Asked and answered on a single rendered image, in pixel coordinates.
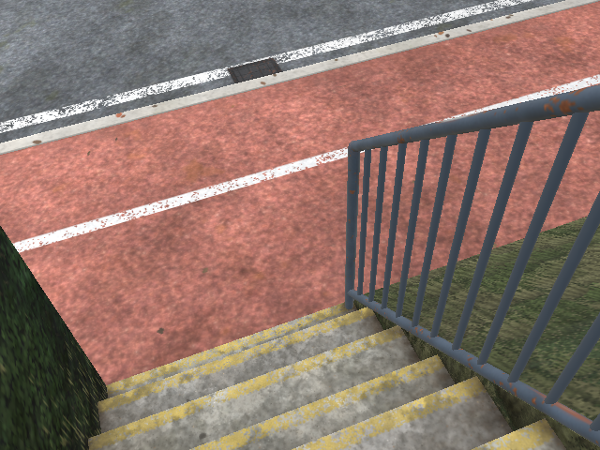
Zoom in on stairs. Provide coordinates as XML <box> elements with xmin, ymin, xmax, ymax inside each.
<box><xmin>88</xmin><ymin>302</ymin><xmax>566</xmax><ymax>450</ymax></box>

